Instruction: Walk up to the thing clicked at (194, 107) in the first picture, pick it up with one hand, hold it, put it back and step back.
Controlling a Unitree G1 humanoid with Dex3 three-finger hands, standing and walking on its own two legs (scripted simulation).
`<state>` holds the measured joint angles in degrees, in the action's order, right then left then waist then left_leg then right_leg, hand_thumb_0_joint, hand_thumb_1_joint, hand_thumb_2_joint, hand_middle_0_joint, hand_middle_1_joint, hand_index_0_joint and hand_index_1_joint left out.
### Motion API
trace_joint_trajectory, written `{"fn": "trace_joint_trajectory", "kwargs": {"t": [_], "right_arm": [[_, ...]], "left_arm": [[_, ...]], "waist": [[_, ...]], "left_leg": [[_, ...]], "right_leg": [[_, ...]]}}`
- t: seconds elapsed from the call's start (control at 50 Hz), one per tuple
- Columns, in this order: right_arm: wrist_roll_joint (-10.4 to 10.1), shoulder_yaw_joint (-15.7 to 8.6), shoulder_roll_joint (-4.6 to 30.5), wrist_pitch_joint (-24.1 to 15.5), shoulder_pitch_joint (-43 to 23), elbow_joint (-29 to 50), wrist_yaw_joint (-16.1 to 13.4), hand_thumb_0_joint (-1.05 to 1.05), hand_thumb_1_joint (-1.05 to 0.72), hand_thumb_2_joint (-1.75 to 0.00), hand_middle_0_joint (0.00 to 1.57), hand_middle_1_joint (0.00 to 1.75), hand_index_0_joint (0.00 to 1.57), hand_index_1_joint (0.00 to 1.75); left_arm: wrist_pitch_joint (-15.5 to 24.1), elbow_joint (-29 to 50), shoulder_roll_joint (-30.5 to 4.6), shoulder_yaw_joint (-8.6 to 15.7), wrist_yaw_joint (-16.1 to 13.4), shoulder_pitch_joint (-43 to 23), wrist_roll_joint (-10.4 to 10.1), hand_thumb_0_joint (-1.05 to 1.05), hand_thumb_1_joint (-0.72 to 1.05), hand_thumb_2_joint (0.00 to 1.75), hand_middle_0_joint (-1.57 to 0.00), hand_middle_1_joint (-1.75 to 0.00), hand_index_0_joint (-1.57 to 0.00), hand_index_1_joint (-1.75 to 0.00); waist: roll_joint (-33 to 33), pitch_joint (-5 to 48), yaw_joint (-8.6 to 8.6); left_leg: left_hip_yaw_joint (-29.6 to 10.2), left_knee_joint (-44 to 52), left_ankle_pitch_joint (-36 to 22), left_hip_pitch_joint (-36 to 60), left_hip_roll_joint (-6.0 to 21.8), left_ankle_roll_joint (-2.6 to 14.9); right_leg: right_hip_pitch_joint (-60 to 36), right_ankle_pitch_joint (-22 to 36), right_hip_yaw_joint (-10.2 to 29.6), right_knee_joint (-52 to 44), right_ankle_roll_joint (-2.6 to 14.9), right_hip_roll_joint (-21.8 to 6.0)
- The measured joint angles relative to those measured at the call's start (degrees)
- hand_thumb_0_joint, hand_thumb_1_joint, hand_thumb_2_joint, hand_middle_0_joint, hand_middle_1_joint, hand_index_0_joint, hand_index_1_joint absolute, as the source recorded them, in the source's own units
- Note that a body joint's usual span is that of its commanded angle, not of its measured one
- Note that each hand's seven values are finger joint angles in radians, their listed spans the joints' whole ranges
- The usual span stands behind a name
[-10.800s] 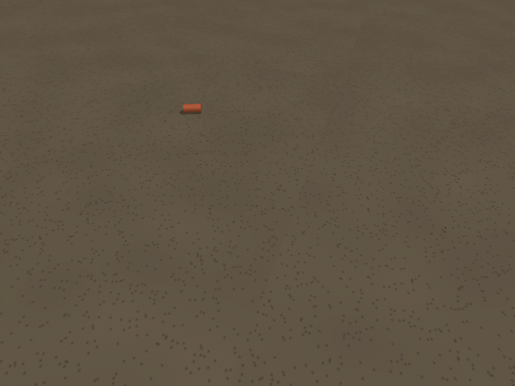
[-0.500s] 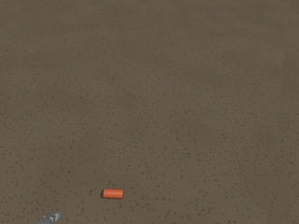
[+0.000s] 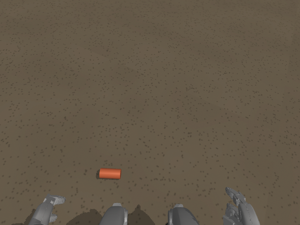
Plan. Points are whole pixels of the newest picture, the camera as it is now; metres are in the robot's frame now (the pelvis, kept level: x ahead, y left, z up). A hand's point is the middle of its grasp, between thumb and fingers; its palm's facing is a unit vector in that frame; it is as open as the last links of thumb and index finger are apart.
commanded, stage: rise first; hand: left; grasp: from above
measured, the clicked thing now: (110, 173) +0.40 +0.20 -0.66
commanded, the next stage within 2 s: none
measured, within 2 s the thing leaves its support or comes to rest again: neither
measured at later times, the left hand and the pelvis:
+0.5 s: hand (80, 200) +0.22 +0.26 -0.34, palm faces -0.44 -0.48 -0.76, open 14.0 cm; pelvis -0.05 -0.01 -0.18, yaw +0 degrees
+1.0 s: hand (90, 186) +0.29 +0.26 -0.46, palm faces -0.48 -0.15 -0.86, open 13.9 cm; pelvis -0.09 +0.00 -0.30, yaw -3 degrees
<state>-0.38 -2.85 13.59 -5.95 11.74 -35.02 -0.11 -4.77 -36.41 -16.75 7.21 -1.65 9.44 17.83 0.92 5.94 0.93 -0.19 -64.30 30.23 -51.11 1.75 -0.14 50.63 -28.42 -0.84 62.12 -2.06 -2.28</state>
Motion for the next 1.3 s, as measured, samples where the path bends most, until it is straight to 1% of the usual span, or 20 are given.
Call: {"fn": "trace_joint_trajectory", "kwargs": {"t": [0.1, 0.16, 0.24, 0.32, 0.4, 0.5, 0.56, 0.64, 0.7, 0.76, 0.84, 1.0, 1.06, 1.16, 1.3], "right_arm": [[0.0, 0.3, -0.5, -0.8, -1.8, 1.5, 0.0, 0.01, -0.91, -0.91, 0.20, 0.30, 0.20, 0.29], [0.1, 0.8, -0.4, -1.7, -2.7, 2.3, 0.1, 0.01, -0.92, -0.91, 0.20, 0.30, 0.20, 0.29], [0.4, 0.9, 0.3, -3.5, -4.4, 3.2, 0.7, 0.01, -0.92, -0.91, 0.20, 0.30, 0.20, 0.30], [0.4, 0.4, 1.4, -4.6, -6.3, 2.8, 1.3, 0.01, -0.90, -0.91, 0.20, 0.30, 0.20, 0.30], [0.2, -0.2, 2.4, -4.4, -7.9, 1.2, 1.8, 0.01, -0.90, -0.90, 0.20, 0.30, 0.20, 0.30], [0.2, -1.1, 2.9, -3.3, -9.0, -1.1, 2.4, 0.01, -0.91, -0.91, 0.20, 0.30, 0.20, 0.29], [0.6, -1.2, 2.9, -2.8, -8.8, -2.7, 2.8, 0.01, -0.92, -0.91, 0.20, 0.30, 0.20, 0.29], [1.2, -1.5, 2.3, -2.1, -7.6, -4.8, 3.2, 0.01, -0.92, -0.91, 0.20, 0.30, 0.20, 0.29], [1.6, -1.5, 1.6, -1.5, -6.5, -6.1, 3.3, 0.01, -0.91, -0.91, 0.20, 0.30, 0.20, 0.29], [2.0, -1.2, 1.3, -0.8, -5.4, -6.7, 3.5, 0.01, -0.89, -0.90, 0.20, 0.30, 0.20, 0.29], [2.3, -0.7, 1.2, 0.3, -4.2, -7.2, 3.8, 0.01, -0.88, -0.90, 0.20, 0.30, 0.20, 0.29], [3.4, 0.3, 1.4, 1.8, -3.4, -8.4, 4.7, 0.01, -0.88, -0.90, 0.20, 0.30, 0.20, 0.29], [4.0, 0.6, 1.5, 1.9, -3.7, -8.7, 5.1, 0.01, -0.89, -0.90, 0.20, 0.30, 0.20, 0.29], [4.7, 0.5, 1.6, 1.9, -4.5, -8.7, 5.7, 0.01, -0.89, -0.90, 0.20, 0.30, 0.20, 0.29], [5.8, 0.8, 1.1, 2.2, -5.4, -8.8, 6.6, 0.00, -0.90, -0.90, 0.20, 0.30, 0.20, 0.29]], "left_arm": [[-1.9, 7.0, 0.1, -1.0, -0.7, 3.2, 1.7, -0.01, -0.55, 0.99, -0.10, -1.04, -0.09, -1.06], [-2.1, 6.6, -0.8, -1.8, -0.9, 2.1, 3.7, -0.01, -0.57, 0.99, -0.10, -1.05, -0.08, -1.07], [0.1, 2.3, -3.0, -1.8, -1.3, -2.8, 7.9, -0.01, -0.57, 0.98, -0.09, -1.05, -0.09, -1.06], [4.2, 1.1, -4.9, -2.6, -2.5, -7.4, 12.8, -0.01, -0.54, 0.97, -0.10, -1.04, -0.09, -1.05], [7.9, -0.2, -5.8, -3.0, -4.8, -12.5, 17.8, -0.01, -0.52, 0.97, -0.12, -1.02, -0.11, -1.03], [9.1, -4.1, -7.2, -2.8, -7.6, -20.6, 23.8, -0.01, -0.52, 0.97, -0.12, -1.02, -0.12, -1.03], [9.8, -7.8, -8.3, -2.5, -8.1, -25.9, 26.5, -0.01, -0.51, 0.96, -0.13, -1.02, -0.13, -1.03], [11.3, -11.5, -10.2, -2.7, -7.9, -31.4, 29.2, -0.01, -0.49, 0.96, -0.14, -1.01, -0.14, -1.01], [13.2, -14.4, -11.4, -3.1, -8.0, -34.9, 31.5, -0.01, -0.46, 0.95, -0.15, -0.99, -0.15, -1.00], [14.9, -17.4, -12.7, -3.2, -8.3, -37.5, 34.3, -0.01, -0.44, 0.95, -0.15, -0.98, -0.15, -0.99], [16.5, -20.9, -14.1, -3.5, -10.0, -39.9, 37.8, -0.01, -0.44, 0.97, -0.13, -0.99, -0.14, -0.99], [18.0, -27.7, -15.7, -4.4, -14.9, -44.6, 45.0, -0.01, -0.49, 1.02, -0.09, -1.00, -0.09, -1.00], [17.9, -30.2, -16.2, -4.7, -16.6, -46.6, 47.1, -0.01, -0.51, 1.03, -0.08, -0.98, -0.08, -0.99], [17.5, -32.9, -16.4, -5.2, -18.3, -49.2, 49.7, -0.01, -0.52, 1.04, -0.08, -0.97, -0.08, -0.98], [17.6, -35.9, -16.4, -5.3, -19.8, -51.6, 51.7, -0.01, -0.50, 1.02, -0.09, -0.96, -0.09, -0.97]], "waist": [[-0.5, 1.4, -0.04], [-0.8, 2.5, 0.10], [-0.7, 4.1, 0.47], [-0.6, 5.1, 0.89], [-0.8, 5.7, 1.03], [-1.3, 4.6, 0.83], [-1.6, 3.9, 0.63], [-1.8, 2.9, 0.73], [-1.7, 2.3, 1.23], [-1.7, 1.8, 2.18], [-1.6, 1.5, 3.56], [-0.7, 1.7, 5.63], [-0.5, 1.8, 6.25], [-0.7, 1.5, 6.87], [-0.8, 0.8, 7.28]], "left_leg": [[-0.7, -5.7, 2.1, -6.0, -0.1, -0.01], [-1.2, -9.4, 3.2, -10.6, -0.2, -0.05], [-1.7, -16.9, 5.2, -19.8, -0.5, -0.29], [-2.1, -25.6, 7.5, -29.7, -0.6, -0.54], [-2.4, -33.8, 9.2, -38.8, -0.6, -0.74], [-2.9, -42.0, 9.7, -48.6, -0.6, -0.96], [-3.2, -46.1, 9.3, -53.8, -0.6, -1.07], [-3.8, -51.1, 8.8, -59.2, -0.6, -1.18], [-4.2, -54.2, 8.3, -62.3, -0.6, -1.12], [-4.5, -56.8, 7.9, -64.8, -0.7, -0.97], [-4.9, -59.5, 7.6, -67.4, -0.9, -0.65], [-5.4, -63.2, 7.7, -71.3, -1.5, -0.12], [-5.5, -64.5, 7.8, -72.7, -1.7, 0.03], [-5.5, -66.1, 8.0, -74.6, -2.0, 0.24], [-5.5, -67.8, 8.5, -75.9, -1.9, 0.24]], "right_leg": [[5.7, -2.1, -0.4, 5.4, 0.03, -0.1], [10.1, -3.4, -0.8, 9.1, 0.13, -0.3], [19.2, -5.8, -0.8, 17.0, 0.29, -0.5], [29.1, -8.2, -0.7, 25.9, 0.42, -0.6], [38.4, -9.9, -0.5, 34.1, 0.62, -0.6], [48.2, -10.4, -0.3, 42.3, 0.90, -0.3], [53.4, -9.9, -0.3, 46.3, 1.04, -0.2], [58.8, -9.2, -0.5, 51.1, 1.06, 0.1], [61.6, -8.5, -0.6, 53.8, 0.98, 0.2], [63.9, -7.9, -0.7, 56.0, 0.82, 0.3], [66.0, -7.6, -0.8, 58.1, 0.55, 0.4], [69.0, -7.9, -1.0, 61.2, 0.09, 0.1], [70.1, -8.1, -1.0, 62.2, -0.05, 0.0], [71.6, -8.4, -1.0, 63.7, -0.25, -0.1], [73.2, -8.8, -0.7, 65.4, -0.55, 0.1]]}}
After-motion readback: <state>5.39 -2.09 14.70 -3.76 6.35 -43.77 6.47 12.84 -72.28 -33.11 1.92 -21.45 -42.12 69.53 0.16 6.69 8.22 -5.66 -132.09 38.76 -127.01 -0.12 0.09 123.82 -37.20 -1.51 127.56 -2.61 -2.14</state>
